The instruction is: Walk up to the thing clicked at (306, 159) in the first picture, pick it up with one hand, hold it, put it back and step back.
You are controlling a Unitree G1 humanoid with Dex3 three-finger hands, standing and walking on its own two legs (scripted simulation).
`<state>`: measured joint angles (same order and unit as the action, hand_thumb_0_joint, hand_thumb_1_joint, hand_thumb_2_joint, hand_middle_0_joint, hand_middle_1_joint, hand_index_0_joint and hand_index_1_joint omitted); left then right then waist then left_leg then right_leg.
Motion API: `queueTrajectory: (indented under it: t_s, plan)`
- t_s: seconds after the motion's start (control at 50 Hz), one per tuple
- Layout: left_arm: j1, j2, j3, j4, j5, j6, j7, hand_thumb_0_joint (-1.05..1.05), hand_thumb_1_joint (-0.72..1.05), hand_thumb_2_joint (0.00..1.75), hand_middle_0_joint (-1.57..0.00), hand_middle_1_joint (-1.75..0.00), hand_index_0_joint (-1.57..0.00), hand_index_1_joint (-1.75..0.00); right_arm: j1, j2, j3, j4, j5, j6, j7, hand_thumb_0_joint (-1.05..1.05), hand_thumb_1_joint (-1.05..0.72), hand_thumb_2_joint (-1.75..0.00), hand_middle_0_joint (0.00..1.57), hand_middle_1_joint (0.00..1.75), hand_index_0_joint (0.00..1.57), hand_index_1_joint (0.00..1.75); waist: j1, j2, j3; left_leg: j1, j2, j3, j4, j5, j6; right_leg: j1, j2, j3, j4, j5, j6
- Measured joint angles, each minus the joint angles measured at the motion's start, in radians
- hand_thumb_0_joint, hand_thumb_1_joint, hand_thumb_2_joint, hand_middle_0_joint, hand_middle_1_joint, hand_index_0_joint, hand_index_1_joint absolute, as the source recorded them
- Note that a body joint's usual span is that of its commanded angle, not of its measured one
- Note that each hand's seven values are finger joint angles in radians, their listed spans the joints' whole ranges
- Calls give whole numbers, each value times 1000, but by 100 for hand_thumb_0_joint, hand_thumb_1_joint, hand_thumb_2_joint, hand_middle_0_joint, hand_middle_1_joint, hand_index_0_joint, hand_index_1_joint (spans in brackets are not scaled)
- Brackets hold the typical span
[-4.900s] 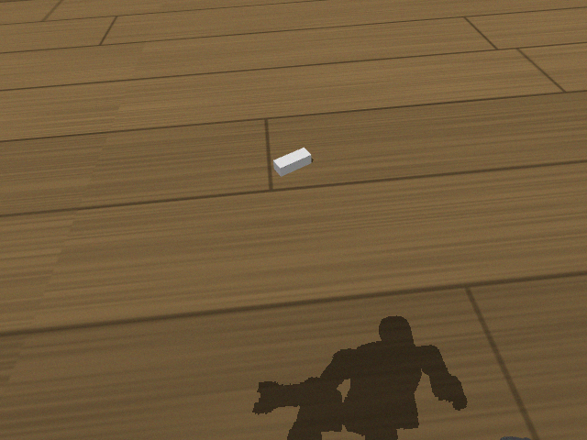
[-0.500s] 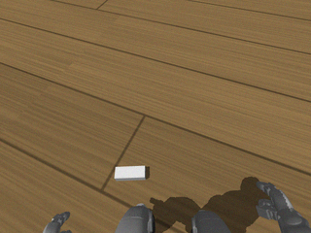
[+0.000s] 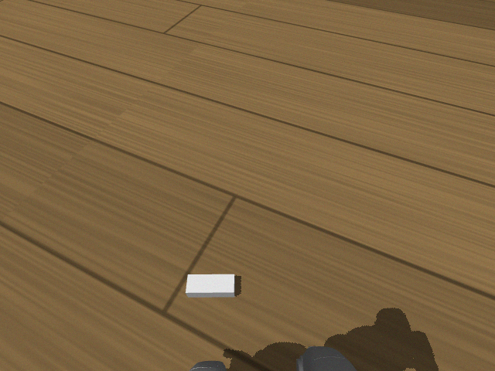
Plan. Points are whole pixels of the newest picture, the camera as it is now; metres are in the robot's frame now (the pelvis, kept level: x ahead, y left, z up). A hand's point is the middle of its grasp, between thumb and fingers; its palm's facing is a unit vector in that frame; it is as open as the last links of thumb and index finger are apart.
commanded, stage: walk up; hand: left
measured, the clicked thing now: (211, 285) +0.47 +0.18 -0.73
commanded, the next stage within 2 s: none
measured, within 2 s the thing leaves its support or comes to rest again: neither
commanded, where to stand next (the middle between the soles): +0.07 +0.01 m, yaw -2 degrees
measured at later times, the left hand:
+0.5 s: hand out of the picture +0.12 +0.26 -0.13, palm faces -0.01 -0.94 -0.34, open 7.4 cm
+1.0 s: hand out of the picture +0.11 +0.24 -0.13, palm faces -0.02 -0.95 -0.32, open 7.4 cm
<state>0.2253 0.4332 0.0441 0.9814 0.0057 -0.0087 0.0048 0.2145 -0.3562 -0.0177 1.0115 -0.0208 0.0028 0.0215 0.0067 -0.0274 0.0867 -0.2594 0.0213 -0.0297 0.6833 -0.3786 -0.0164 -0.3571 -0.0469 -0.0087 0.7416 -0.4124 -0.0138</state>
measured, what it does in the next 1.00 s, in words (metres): stands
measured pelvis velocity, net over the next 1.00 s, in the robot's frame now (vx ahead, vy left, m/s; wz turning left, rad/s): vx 0.02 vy -0.01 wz -0.02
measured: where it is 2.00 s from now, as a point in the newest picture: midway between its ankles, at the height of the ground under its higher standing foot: outside the picture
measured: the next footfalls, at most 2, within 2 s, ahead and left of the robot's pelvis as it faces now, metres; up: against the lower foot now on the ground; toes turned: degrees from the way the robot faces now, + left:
none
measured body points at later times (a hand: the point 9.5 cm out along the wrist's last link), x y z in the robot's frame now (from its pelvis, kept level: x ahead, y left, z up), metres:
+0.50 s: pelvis +0.02 +0.00 +0.02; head +0.03 +0.01 +0.47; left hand +0.12 +0.31 -0.11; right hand +0.12 -0.31 -0.10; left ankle +0.00 +0.14 -0.72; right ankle +0.05 -0.14 -0.72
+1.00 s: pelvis +0.02 -0.01 +0.02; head +0.03 -0.01 +0.47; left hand +0.11 +0.29 -0.11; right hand +0.09 -0.31 -0.11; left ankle +0.00 +0.14 -0.72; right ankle +0.05 -0.14 -0.72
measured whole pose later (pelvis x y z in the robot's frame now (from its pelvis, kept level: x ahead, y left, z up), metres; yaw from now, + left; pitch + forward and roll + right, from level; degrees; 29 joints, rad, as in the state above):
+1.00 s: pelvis +0.02 -0.01 +0.02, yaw -1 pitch -3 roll +0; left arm 0.07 0.34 0.02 1.15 0.01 0.00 -0.02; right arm 0.10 -0.36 0.00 1.15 -0.01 -0.02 0.00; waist 0.00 -0.01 0.06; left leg -0.07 0.03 -0.01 0.37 -0.25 -0.03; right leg -0.18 -0.03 0.00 0.39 -0.17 0.02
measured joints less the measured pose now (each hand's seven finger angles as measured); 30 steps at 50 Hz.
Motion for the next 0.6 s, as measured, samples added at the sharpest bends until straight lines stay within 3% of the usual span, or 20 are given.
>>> queueTrajectory:
  t_s: [0.04,0.06,0.14,0.28,0.6]
  plan:
    - [-13,-14,1,11,1,-10,0,1,91,90,-21,-30,-20,-30,-13,-5,4,4,9,-4,-2,1,-90,-90,21,30,21,30,2,11,9,-1,11,-2,25,-14,-8,39,14,-8,-91,136,13]
    - [-23,-26,0,18,5,-10,0,1,91,90,-21,-30,-20,-30,-23,-9,5,7,14,-2,-6,1,-90,-90,21,30,21,30,1,26,16,1,21,-10,33,-19,-10,49,22,-15,-98,147,24]
    - [-43,-53,-20,36,11,1,-13,1,91,90,-21,-30,-20,-30,-48,-12,4,18,17,-3,-13,1,-91,-90,21,30,21,30,-1,23,-9,17,2,-6,-5,-8,8,50,6,-10,-103,133,30]
    - [-87,-71,-31,75,3,-2,-25,1,90,90,-21,-30,-20,-30,-70,-12,17,60,13,-28,-14,1,-91,-90,21,30,21,30,5,15,-43,66,-4,7,-105,33,1,88,0,2,-182,164,48]
    - [-171,-69,-34,136,-4,3,-19,1,91,90,-21,-30,-20,-30,-148,-15,12,102,17,-28,-23,0,-91,-90,20,30,21,30,-3,18,-28,149,-2,14,-249,97,-9,150,1,3,-283,205,44]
